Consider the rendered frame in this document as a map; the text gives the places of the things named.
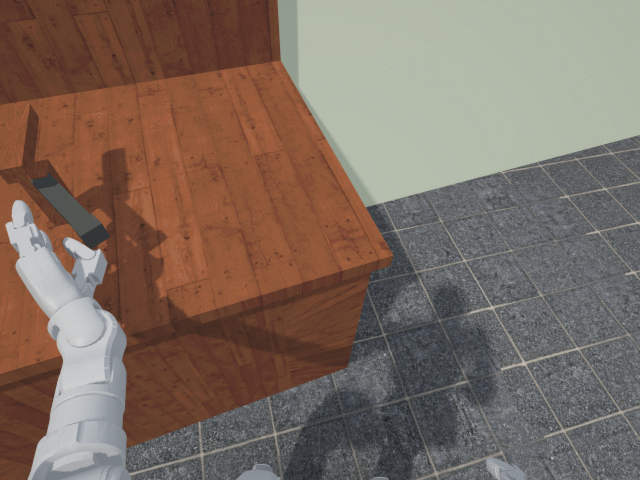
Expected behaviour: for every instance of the left robot forearm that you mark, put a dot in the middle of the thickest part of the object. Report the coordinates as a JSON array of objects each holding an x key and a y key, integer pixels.
[{"x": 85, "y": 428}]

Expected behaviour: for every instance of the tap lever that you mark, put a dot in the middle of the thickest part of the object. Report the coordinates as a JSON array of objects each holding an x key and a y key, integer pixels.
[{"x": 87, "y": 226}]

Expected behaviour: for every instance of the robot left shin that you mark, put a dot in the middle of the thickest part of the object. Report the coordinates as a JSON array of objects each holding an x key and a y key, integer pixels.
[{"x": 262, "y": 467}]

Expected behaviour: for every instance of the left robot hand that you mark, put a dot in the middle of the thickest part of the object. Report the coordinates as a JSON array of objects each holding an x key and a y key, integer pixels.
[{"x": 42, "y": 272}]

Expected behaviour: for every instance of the counter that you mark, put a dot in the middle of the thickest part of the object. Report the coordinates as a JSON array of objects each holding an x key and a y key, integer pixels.
[{"x": 239, "y": 253}]

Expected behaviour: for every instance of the right robot hand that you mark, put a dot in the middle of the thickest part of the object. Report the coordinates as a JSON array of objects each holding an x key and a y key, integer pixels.
[{"x": 503, "y": 471}]

